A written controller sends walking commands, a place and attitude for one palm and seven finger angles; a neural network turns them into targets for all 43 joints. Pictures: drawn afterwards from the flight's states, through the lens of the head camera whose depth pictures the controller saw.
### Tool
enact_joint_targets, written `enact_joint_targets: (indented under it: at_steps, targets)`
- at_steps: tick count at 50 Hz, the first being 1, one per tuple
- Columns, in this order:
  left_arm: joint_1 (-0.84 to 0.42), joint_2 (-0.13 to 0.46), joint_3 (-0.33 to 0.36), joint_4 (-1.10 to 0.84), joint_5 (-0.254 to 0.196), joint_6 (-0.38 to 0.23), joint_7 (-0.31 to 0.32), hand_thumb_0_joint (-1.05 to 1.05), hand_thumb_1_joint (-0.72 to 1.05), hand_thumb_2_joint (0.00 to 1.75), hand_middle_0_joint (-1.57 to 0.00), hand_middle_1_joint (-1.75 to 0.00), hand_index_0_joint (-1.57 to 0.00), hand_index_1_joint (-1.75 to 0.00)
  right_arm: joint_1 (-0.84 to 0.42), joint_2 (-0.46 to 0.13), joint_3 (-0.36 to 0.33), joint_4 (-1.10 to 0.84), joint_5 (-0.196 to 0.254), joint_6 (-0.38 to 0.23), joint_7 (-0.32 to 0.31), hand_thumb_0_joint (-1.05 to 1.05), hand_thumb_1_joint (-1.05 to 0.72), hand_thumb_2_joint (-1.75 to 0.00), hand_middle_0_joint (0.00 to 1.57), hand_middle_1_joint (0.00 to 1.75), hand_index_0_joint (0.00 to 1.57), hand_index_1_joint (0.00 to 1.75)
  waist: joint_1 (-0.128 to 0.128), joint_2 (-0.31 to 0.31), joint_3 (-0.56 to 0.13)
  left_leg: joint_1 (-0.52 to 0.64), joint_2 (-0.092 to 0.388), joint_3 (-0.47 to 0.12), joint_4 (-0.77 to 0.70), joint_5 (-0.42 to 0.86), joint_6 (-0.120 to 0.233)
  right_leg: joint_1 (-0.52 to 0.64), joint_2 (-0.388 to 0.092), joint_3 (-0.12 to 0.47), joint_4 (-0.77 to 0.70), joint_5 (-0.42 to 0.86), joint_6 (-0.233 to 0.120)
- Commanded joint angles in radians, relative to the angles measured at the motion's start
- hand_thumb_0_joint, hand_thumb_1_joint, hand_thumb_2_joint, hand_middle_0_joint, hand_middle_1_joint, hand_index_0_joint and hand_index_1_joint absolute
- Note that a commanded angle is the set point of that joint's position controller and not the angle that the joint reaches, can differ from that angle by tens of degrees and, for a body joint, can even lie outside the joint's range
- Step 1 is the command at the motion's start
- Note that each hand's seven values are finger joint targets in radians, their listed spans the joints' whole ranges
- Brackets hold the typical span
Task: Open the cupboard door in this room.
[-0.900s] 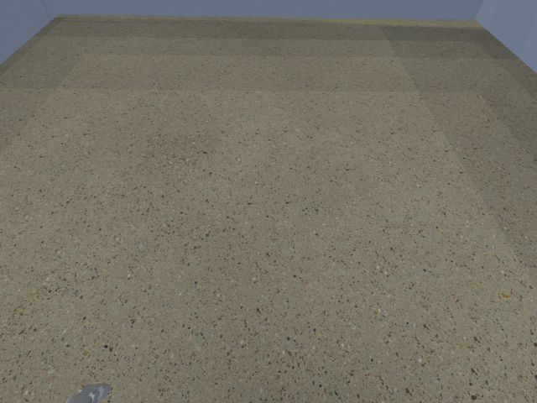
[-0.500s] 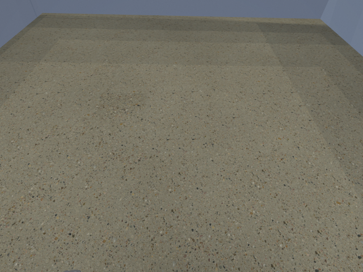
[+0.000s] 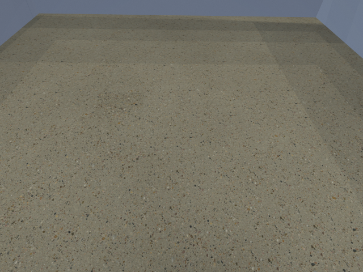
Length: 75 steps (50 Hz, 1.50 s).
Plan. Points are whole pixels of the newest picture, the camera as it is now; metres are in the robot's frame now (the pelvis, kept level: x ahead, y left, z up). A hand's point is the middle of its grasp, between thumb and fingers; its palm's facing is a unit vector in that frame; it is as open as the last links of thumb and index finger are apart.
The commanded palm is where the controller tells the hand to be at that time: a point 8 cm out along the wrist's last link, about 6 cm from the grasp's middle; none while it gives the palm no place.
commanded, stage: turn or walk to find it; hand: left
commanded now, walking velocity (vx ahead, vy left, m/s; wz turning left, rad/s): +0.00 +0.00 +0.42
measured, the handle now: out of the picture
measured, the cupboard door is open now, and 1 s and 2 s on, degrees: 0 0 0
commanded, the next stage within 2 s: none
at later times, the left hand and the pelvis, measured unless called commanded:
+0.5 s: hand out of the picture +0.03 +0.22 -0.18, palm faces +0.12 -0.96 -0.24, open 7.3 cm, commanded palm none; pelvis -0.02 +0.01 -0.01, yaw +8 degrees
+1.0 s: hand out of the picture -0.10 +0.20 -0.18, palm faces +0.40 -0.89 -0.24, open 7.3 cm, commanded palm none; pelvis -0.06 -0.01 -0.01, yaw +23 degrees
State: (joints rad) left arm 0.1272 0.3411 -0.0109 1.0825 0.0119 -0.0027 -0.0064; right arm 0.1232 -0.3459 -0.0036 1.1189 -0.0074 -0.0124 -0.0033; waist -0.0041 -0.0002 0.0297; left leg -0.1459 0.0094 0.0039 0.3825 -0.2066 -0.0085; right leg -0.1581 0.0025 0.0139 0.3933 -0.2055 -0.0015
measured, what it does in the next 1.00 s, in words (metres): steps on the spot, turning left: right foot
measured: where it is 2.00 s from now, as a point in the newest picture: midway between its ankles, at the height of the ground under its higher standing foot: outside the picture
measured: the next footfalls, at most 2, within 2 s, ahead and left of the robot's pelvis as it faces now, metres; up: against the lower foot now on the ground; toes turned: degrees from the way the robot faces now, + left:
right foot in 0.66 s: +0.01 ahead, -0.12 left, +0.00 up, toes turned +12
left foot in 1.02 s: -0.09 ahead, +0.12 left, +0.00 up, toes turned +27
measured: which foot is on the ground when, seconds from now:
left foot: down 0.00-0.66, up 0.68-1.00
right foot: down 0.00-0.36, up 0.38-0.64, down 0.66-1.00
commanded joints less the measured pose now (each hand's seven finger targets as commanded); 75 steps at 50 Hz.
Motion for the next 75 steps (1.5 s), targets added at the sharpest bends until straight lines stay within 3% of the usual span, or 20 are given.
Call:
enact_joint_targets:
  at_steps: [1,15,18,20,30,31,33,38,45,49,50,51,52,54,58,66,70,71,73,75]
  targets:
    - [-0.041,0.215,0.044,-0.068,-0.001,-0.025,0.016,0.0,0.9,0.9,-0.2,-0.3,-0.2,-0.3,-0.051,-0.205,-0.038,-0.069,-0.003,-0.022,-0.007,0.0,-0.9,-0.9,0.2,0.3,0.2,0.3,0.003,-0.015,-0.054,0.006,0.102,-0.104,-0.06,0.084,0.038,-0.008,-0.126,0.106,-0.08,0.044,-0.031]
    - [0.034,0.122,0.059,-0.172,0.006,0.027,0.042,0.0,0.9,0.9,-0.2,-0.3,-0.2,-0.3,0.09,-0.054,-0.048,-0.154,-0.006,0.036,0.003,0.0,-0.9,-0.9,0.2,0.3,0.2,0.3,-0.013,-0.094,-0.061,-0.128,0.04,-0.085,0.215,0.075,0.02,-0.113,-0.254,0.073,0.049,0.062,-0.07]
    - [0.015,0.051,0.058,-0.209,0.001,0.034,0.041,0.0,0.9,0.9,-0.2,-0.3,-0.2,-0.3,0.126,-0.101,-0.063,-0.175,-0.017,0.027,0.003,0.0,-0.9,-0.9,0.2,0.3,0.2,0.3,-0.028,0.176,-0.04,-0.149,0.187,-0.389,-0.017,0.183,0.119,-0.184,-0.053,-0.092,0.335,-0.139,0.031]
    - [0.018,0.039,0.058,-0.226,0.002,0.03,0.046,0.0,0.9,0.9,-0.2,-0.3,-0.2,-0.3,0.151,-0.116,-0.076,-0.185,-0.011,0.019,-0.01,0.0,-0.9,-0.9,0.2,0.3,0.2,0.3,-0.026,0.214,-0.052,-0.066,0.267,-0.531,-0.072,0.344,0.23,-0.297,-0.034,-0.01,0.571,-0.363,0.033]
    - [0.146,-0.029,0.069,-0.213,-0.012,0.016,0.043,0.0,0.9,0.9,-0.2,-0.3,-0.2,-0.3,0.124,-0.068,-0.1,-0.218,-0.01,0.039,-0.014,0.0,-0.9,-0.9,0.2,0.3,0.2,0.3,0.014,0.121,-0.137,-0.092,0.119,-0.411,0.061,0.323,0.146,-0.038,0.01,-0.024,0.116,-0.117,0.045]
    - [0.179,-0.007,0.078,-0.202,-0.008,0.011,0.046,0.0,0.9,0.9,-0.2,-0.3,-0.2,-0.3,0.113,-0.045,-0.099,-0.229,-0.004,0.041,-0.01,0.0,-0.9,-0.9,0.2,0.3,0.2,0.3,0.026,0.074,-0.133,-0.207,0.075,-0.377,0.095,0.177,0.101,0.089,-0.028,-0.009,-0.003,-0.039,0.036]
    - [0.173,0.128,0.103,-0.225,0.014,0.005,0.053,0.0,0.9,0.9,-0.2,-0.3,-0.2,-0.3,0.083,0.033,-0.093,-0.275,-0.006,0.043,-0.003,0.0,-0.9,-0.9,0.2,0.3,0.2,0.3,0.047,-0.28,-0.037,-0.503,-0.106,-0.077,0.497,-0.315,-0.022,0.098,-0.458,0.389,-0.159,-0.036,-0.139]
    - [0.056,0.036,0.081,-0.25,0.014,-0.006,0.05,0.0,0.9,0.9,-0.2,-0.3,-0.2,-0.3,0.118,0.032,-0.099,-0.213,-0.011,0.068,0.019,0.0,-0.9,-0.9,0.2,0.3,0.2,0.3,-0.027,-0.162,0.041,-0.397,-0.003,-0.037,0.811,-0.169,-0.035,-0.117,-0.299,0.089,-0.088,0.097,-0.137]
    - [0.193,0.087,0.097,-0.197,0.024,0.0,0.046,0.0,0.9,0.9,-0.2,-0.3,-0.2,-0.3,-0.011,0.053,-0.074,-0.242,-0.001,0.057,0.021,0.0,-0.9,-0.9,0.2,0.3,0.2,0.3,0.05,-0.198,0.003,-0.301,0.0,0.05,0.456,-0.261,-0.042,0.021,-0.333,0.034,-0.006,0.339,-0.155]
    - [0.175,0.102,0.104,-0.19,0.016,0.01,0.042,0.0,0.9,0.9,-0.2,-0.3,-0.2,-0.3,0.067,0.036,-0.071,-0.221,0.0,0.042,0.014,0.0,-0.9,-0.9,0.2,0.3,0.2,0.3,0.008,-0.189,-0.058,-0.097,-0.014,0.089,0.148,-0.099,-0.023,-0.015,-0.309,-0.045,0.127,0.39,-0.077]
    - [0.164,0.082,0.099,-0.193,0.009,0.015,0.039,0.0,0.9,0.9,-0.2,-0.3,-0.2,-0.3,0.107,0.001,-0.077,-0.214,0.0,0.034,0.016,0.0,-0.9,-0.9,0.2,0.3,0.2,0.3,-0.016,-0.101,-0.086,0.027,0.021,0.047,0.025,0.037,-0.008,-0.085,-0.277,-0.092,0.231,0.304,-0.029]
    - [0.185,0.023,0.094,-0.221,0.002,0.024,0.035,0.0,0.9,0.9,-0.2,-0.3,-0.2,-0.3,0.131,-0.098,-0.098,-0.217,-0.011,0.023,0.013,0.0,-0.9,-0.9,0.2,0.3,0.2,0.3,-0.023,0.171,-0.114,0.167,0.253,-0.234,-0.026,0.289,0.08,-0.307,-0.163,-0.164,0.418,-0.06,0.046]
    - [0.14,-0.017,0.075,-0.256,0.01,0.026,0.033,0.0,0.9,0.9,-0.2,-0.3,-0.2,-0.3,0.179,-0.157,-0.11,-0.211,-0.007,0.029,0.009,0.0,-0.9,-0.9,0.2,0.3,0.2,0.3,-0.047,0.28,-0.103,0.151,0.396,-0.359,-0.034,0.56,0.195,-0.404,-0.102,-0.132,0.59,-0.444,0.068]
    - [0.049,-0.006,0.084,-0.241,0.007,0.041,0.038,0.0,0.9,0.9,-0.2,-0.3,-0.2,-0.3,0.167,-0.111,-0.101,-0.192,-0.012,0.024,-0.014,0.0,-0.9,-0.9,0.2,0.3,0.2,0.3,-0.056,0.22,-0.073,0.063,0.324,-0.325,-0.033,0.482,0.207,-0.419,-0.108,-0.02,0.728,-0.355,0.061]
    - [0.106,-0.014,0.085,-0.197,0.005,0.037,0.021,0.0,0.9,0.9,-0.2,-0.3,-0.2,-0.3,0.075,-0.056,-0.081,-0.223,-0.01,0.015,-0.019,0.0,-0.9,-0.9,0.2,0.3,0.2,0.3,-0.007,0.147,-0.056,0.02,0.215,-0.203,-0.034,0.428,0.169,-0.362,-0.097,-0.037,0.695,-0.216,0.077]
    - [0.081,-0.046,0.082,-0.225,-0.002,0.036,0.028,0.0,0.9,0.9,-0.2,-0.3,-0.2,-0.3,0.091,-0.06,-0.097,-0.228,-0.018,0.031,-0.013,0.0,-0.9,-0.9,0.2,0.3,0.2,0.3,-0.021,0.141,-0.038,-0.042,0.211,-0.306,-0.045,0.284,0.19,-0.233,-0.052,-0.046,0.419,-0.235,0.071]
    - [0.164,-0.04,0.085,-0.214,-0.003,0.021,0.035,0.0,0.9,0.9,-0.2,-0.3,-0.2,-0.3,0.065,-0.053,-0.103,-0.239,-0.015,0.039,-0.006,0.0,-0.9,-0.9,0.2,0.3,0.2,0.3,0.019,0.126,-0.057,-0.144,0.168,-0.325,0.027,0.234,0.153,-0.046,-0.026,-0.053,0.16,-0.102,0.058]
    - [0.194,-0.027,0.09,-0.21,-0.002,0.011,0.038,0.0,0.9,0.9,-0.2,-0.3,-0.2,-0.3,0.067,-0.037,-0.1,-0.244,-0.01,0.038,-0.003,0.0,-0.9,-0.9,0.2,0.3,0.2,0.3,0.037,0.07,-0.076,-0.201,0.126,-0.298,0.088,0.172,0.113,0.054,-0.051,-0.043,0.013,-0.015,0.055]
    - [0.198,0.115,0.113,-0.228,0.019,-0.002,0.047,0.0,0.9,0.9,-0.2,-0.3,-0.2,-0.3,0.084,0.061,-0.088,-0.279,-0.005,0.037,0.004,0.0,-0.9,-0.9,0.2,0.3,0.2,0.3,0.046,-0.314,-0.047,-0.463,-0.091,-0.05,0.479,-0.334,-0.011,0.128,-0.452,0.345,-0.138,0.061,-0.108]
    - [0.126,0.078,0.115,-0.251,0.011,0.004,0.053,0.0,0.9,0.9,-0.2,-0.3,-0.2,-0.3,0.058,0.011,-0.107,-0.267,-0.013,0.061,0.007,0.0,-0.9,-0.9,0.2,0.3,0.2,0.3,0.025,-0.238,-0.009,-0.414,-0.025,-0.096,0.734,-0.31,-0.004,-0.068,-0.424,0.291,-0.159,-0.039,-0.157]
